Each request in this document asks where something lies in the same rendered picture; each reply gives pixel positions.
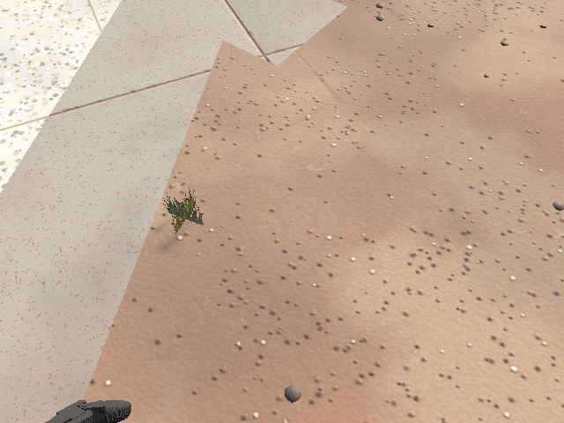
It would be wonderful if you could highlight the robot left hand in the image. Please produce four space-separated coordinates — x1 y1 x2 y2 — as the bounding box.
45 400 131 423

